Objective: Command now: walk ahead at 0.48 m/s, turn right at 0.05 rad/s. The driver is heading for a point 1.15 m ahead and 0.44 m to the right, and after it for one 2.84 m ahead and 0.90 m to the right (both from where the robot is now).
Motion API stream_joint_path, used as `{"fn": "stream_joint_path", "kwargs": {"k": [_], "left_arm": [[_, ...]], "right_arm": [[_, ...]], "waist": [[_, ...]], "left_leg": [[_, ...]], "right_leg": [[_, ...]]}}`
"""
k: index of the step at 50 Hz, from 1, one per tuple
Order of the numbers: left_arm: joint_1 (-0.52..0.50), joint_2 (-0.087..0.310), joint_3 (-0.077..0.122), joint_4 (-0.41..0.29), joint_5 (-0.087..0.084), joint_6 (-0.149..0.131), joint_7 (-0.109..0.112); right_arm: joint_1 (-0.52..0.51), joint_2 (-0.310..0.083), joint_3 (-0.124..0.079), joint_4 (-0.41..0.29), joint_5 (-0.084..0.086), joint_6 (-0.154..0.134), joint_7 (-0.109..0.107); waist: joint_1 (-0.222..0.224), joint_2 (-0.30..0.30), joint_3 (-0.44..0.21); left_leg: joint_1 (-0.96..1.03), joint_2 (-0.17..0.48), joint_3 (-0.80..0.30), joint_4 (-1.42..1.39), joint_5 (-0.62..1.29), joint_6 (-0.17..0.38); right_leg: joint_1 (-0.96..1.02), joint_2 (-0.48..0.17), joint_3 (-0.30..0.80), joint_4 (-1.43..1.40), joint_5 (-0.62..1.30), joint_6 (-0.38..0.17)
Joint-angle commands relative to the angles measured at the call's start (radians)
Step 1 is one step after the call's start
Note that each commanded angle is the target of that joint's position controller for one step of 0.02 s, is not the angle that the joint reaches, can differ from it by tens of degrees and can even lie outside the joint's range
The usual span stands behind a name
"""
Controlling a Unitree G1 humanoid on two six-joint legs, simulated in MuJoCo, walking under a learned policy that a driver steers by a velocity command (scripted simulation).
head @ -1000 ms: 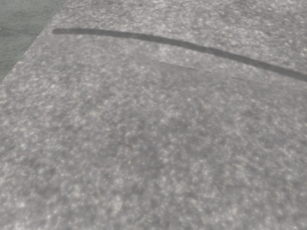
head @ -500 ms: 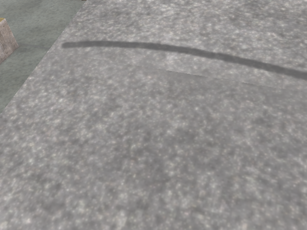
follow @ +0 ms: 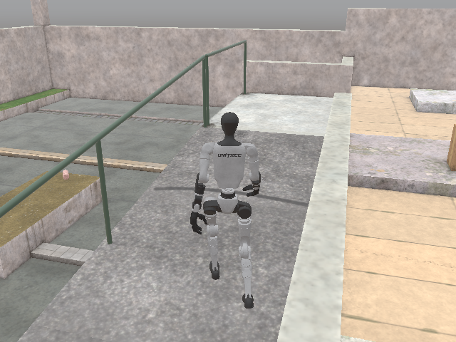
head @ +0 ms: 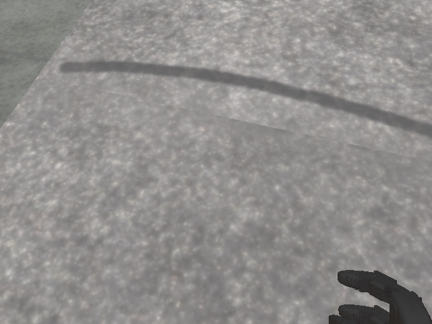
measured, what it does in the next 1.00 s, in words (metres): climbs, turning right: right foot 0.04 m higher, then left foot 0.04 m higher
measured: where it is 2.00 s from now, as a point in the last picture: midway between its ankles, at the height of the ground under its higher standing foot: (378, 179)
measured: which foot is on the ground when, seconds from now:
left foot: down 0.00-0.52, up 0.54-0.96, down 0.98-1.00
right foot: up 0.00-0.48, down 0.50-1.00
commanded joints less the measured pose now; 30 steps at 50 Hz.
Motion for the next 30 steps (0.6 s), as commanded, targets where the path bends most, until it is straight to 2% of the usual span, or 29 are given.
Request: {"fn": "stream_joint_path", "kwargs": {"k": [1, 2, 3, 4, 5, 6, 8, 10, 12, 14, 16, 18, 19, 20, 22, 23, 24, 25, 26, 27, 28, 29, 30], "left_arm": [[-0.093, 0.162, 0.043, -0.141, -0.062, -0.074, -0.023], [-0.206, 0.159, 0.049, -0.193, -0.075, -0.072, -0.014], [-0.229, 0.123, 0.045, -0.198, -0.068, -0.058, -0.004], [-0.192, 0.097, 0.051, -0.193, -0.062, -0.041, 0.004], [-0.174, 0.08, 0.053, -0.193, -0.059, -0.024, 0.001], [-0.136, 0.061, 0.056, -0.192, -0.067, -0.007, -0.002], [-0.18, 0.061, 0.059, -0.22, -0.069, 0.016, 0.0], [-0.25, 0.083, 0.061, -0.263, -0.053, 0.028, 0.001], [-0.328, 0.109, 0.064, -0.298, -0.041, 0.029, -0.003], [-0.384, 0.115, 0.063, -0.32, -0.039, 0.026, -0.014], [-0.471, 0.096, 0.051, -0.353, -0.032, 0.025, -0.031], [-0.569, 0.072, 0.04, -0.4, -0.034, 0.022, -0.051], [-0.607, 0.066, 0.037, -0.423, -0.037, 0.018, -0.059], [-0.62, 0.064, 0.034, -0.442, -0.037, 0.015, -0.068], [-0.58, 0.094, 0.047, -0.462, -0.038, 0.018, -0.079], [-0.508, 0.128, 0.066, -0.459, -0.045, 0.023, -0.081], [-0.368, 0.182, 0.093, -0.438, -0.054, 0.024, -0.082], [-0.195, 0.268, 0.138, -0.394, -0.059, 0.027, -0.071], [-0.108, 0.367, 0.166, -0.358, -0.061, 0.042, -0.046], [-0.107, 0.413, 0.168, -0.392, -0.045, 0.028, -0.038], [-0.094, 0.314, 0.146, -0.378, -0.025, 0.01, -0.036], [-0.133, 0.26, 0.13, -0.365, -0.013, -0.009, -0.033], [-0.215, 0.22, 0.117, -0.381, -0.02, -0.022, -0.038]], "right_arm": [[0.463, -0.198, -0.075, 0.12, -0.028, 0.008, -0.03], [0.36, -0.151, -0.058, 0.13, -0.027, -0.015, -0.029], [0.276, -0.086, -0.039, 0.14, -0.034, -0.035, -0.016], [0.24, -0.053, -0.031, 0.165, -0.048, -0.05, -0.006], [0.255, -0.012, -0.025, 0.199, -0.057, -0.053, 0.004], [0.258, -0.022, -0.027, 0.217, -0.055, -0.052, 0.002], [0.247, -0.055, -0.031, 0.243, -0.054, -0.052, -0.003], [0.248, -0.08, -0.03, 0.257, -0.06, -0.049, -0.017], [0.285, -0.1, -0.028, 0.268, -0.066, -0.053, -0.038], [0.33, -0.135, -0.032, 0.278, -0.069, -0.052, -0.055], [0.384, -0.166, -0.037, 0.284, -0.062, -0.042, -0.063], [0.436, -0.18, -0.041, 0.289, -0.052, -0.024, -0.068], [0.445, -0.184, -0.041, 0.285, -0.053, -0.016, -0.07], [0.438, -0.196, -0.044, 0.277, -0.05, -0.006, -0.071], [0.41, -0.234, -0.051, 0.252, -0.047, 0.009, -0.077], [0.399, -0.257, -0.055, 0.242, -0.047, 0.016, -0.082], [0.367, -0.286, -0.063, 0.231, -0.042, 0.023, -0.084], [0.348, -0.29, -0.062, 0.212, -0.029, 0.019, -0.085], [0.383, -0.174, -0.029, 0.167, -0.07, 0.0, -0.078], [0.409, -0.085, -0.003, 0.104, -0.06, -0.052, -0.051], [0.227, -0.198, -0.037, 0.08, -0.011, -0.094, -0.032], [0.173, -0.18, -0.035, 0.052, 0.012, -0.11, -0.028], [0.173, -0.163, -0.028, 0.054, -0.011, -0.112, -0.037]], "waist": [[-0.198, 0.17, -0.341], [-0.148, 0.082, -0.137], [-0.091, -0.024, -0.073], [-0.037, -0.007, -0.059], [-0.019, 0.038, -0.064], [0.006, 0.083, -0.061], [0.023, 0.094, 0.009], [0.027, 0.084, 0.054], [0.009, 0.073, 0.065], [-0.014, 0.049, 0.054], [-0.06, 0.02, 0.049], [-0.102, 0.024, 0.058], [-0.113, 0.03, 0.058], [-0.106, 0.048, 0.05], [-0.054, 0.126, -0.017], [-0.004, 0.175, -0.074], [0.077, 0.203, -0.153], [0.162, 0.164, -0.247], [0.113, -0.098, -0.301], [0.044, -0.228, -0.494], [0.113, -0.057, -0.401], [0.075, -0.029, -0.224], [0.013, 0.084, -0.151]], "left_leg": [[0.94, 0.416, -0.937, -0.549, -0.231, 0.23], [0.725, 0.385, -0.716, -0.524, -0.085, 0.18], [0.548, 0.341, -0.528, -0.532, 0.084, 0.137], [0.446, 0.286, -0.378, -0.543, 0.162, 0.102], [0.397, 0.233, -0.256, -0.526, 0.228, 0.058], [0.379, 0.234, -0.231, -0.557, 0.188, 0.068], [0.3, 0.241, -0.163, -0.617, 0.176, 0.068], [0.261, 0.225, -0.09, -0.647, 0.18, 0.075], [0.275, 0.216, -0.042, -0.658, 0.228, 0.09], [0.372, 0.224, -0.007, -0.648, 0.292, 0.087], [0.488, 0.255, 0.02, -0.638, 0.35, 0.084], [0.613, 0.297, 0.028, -0.62, 0.417, 0.082], [0.668, 0.308, 0.04, -0.592, 0.486, 0.073], [0.695, 0.315, 0.064, -0.558, 0.606, 0.066], [0.693, 0.319, 0.11, -0.427, 1.054, 0.057], [0.706, 0.323, 0.116, -0.309, 1.295, 0.052], [0.683, 0.318, 0.116, -0.136, 1.39, 0.04], [0.56, 0.269, 0.115, 0.082, 1.195, 0.001], [0.205, 0.17, 0.087, 0.4, 0.309, -0.043], [-0.13, -0.049, -0.155, 0.691, -0.23, -0.075], [-0.26, -0.011, -0.288, 0.781, -0.141, -0.051], [-0.316, 0.035, -0.266, 0.759, -0.055, -0.025], [-0.251, 0.084, -0.259, 0.691, 0.011, -0.019]], "right_leg": [[-0.787, 0.082, 0.179, 0.774, -0.013, -0.014], [-0.828, 0.025, 0.105, 0.798, 0.076, -0.022], [-0.758, -0.031, 0.084, 0.75, 0.158, -0.03], [-0.69, -0.064, 0.079, 0.73, 0.235, -0.037], [-0.634, -0.079, 0.087, 0.734, 0.259, -0.058], [-0.654, -0.074, 0.076, 0.758, 0.262, -0.061], [-0.734, -0.076, 0.079, 0.78, 0.284, -0.049], [-0.808, -0.07, 0.075, 0.732, 0.345, -0.016], [-0.854, -0.061, 0.063, 0.651, 0.417, 0.017], [-0.903, -0.054, 0.035, 0.539, 0.475, 0.03], [-0.941, -0.058, -0.022, 0.422, 0.476, 0.022], [-0.987, -0.059, -0.069, 0.336, 0.414, 0.003], [-1.005, -0.056, -0.095, 0.299, 0.368, -0.008], [-0.974, -0.043, -0.131, 0.258, 0.313, -0.024], [-0.792, 0.03, -0.219, 0.218, 0.191, -0.059], [-0.685, 0.084, -0.245, 0.209, 0.131, -0.083], [-0.502, 0.126, -0.238, 0.125, 0.145, -0.117], [-0.197, 0.152, -0.164, -0.041, 0.269, -0.152], [0.127, -0.055, 0.199, -0.074, 0.245, -0.214], [0.369, -0.282, 0.883, -0.333, -0.023, -0.433], [0.31, -0.279, 0.9, -0.466, -0.086, -0.371], [0.158, -0.252, 0.734, -0.442, 0.011, -0.322], [-0.014, -0.203, 0.579, -0.429, 0.181, -0.279]]}}
Velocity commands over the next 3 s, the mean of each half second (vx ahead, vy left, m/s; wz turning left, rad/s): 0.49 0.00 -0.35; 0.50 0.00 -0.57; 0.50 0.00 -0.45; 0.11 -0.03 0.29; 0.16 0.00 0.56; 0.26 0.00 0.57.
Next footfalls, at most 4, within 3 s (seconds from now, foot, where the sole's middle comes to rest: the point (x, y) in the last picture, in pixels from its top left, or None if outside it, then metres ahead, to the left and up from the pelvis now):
0.50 right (295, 313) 0.46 -0.15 -0.69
0.98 left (265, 199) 0.81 -0.08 -0.65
1.42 right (372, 218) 0.74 -0.40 -0.65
1.80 left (360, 142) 1.02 -0.41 -0.62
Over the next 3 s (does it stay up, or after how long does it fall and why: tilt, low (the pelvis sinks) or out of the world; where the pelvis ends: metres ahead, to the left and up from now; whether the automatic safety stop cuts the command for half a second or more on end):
stays up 1.07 -0.37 0.14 its command is cut before an obstacle after 1.6 s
